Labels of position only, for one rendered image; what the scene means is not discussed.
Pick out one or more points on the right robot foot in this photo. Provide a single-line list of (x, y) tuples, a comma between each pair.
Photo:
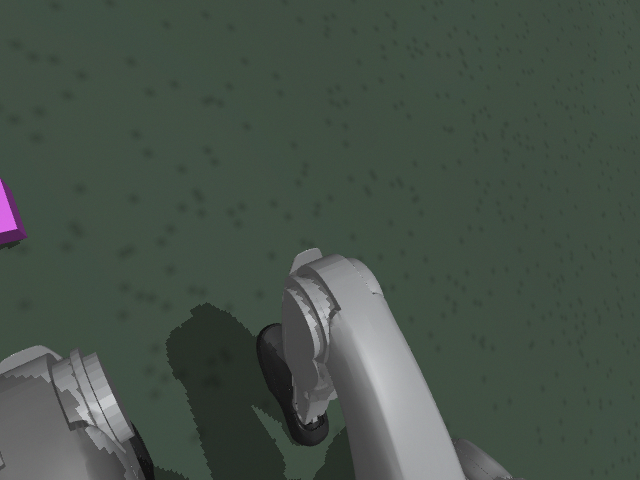
[(269, 347)]

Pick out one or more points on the left robot foot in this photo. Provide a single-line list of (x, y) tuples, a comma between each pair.
[(142, 455)]

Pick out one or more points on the carton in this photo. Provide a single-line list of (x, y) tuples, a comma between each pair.
[(11, 226)]

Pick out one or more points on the right robot hand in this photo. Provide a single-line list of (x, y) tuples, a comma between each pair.
[(476, 464)]

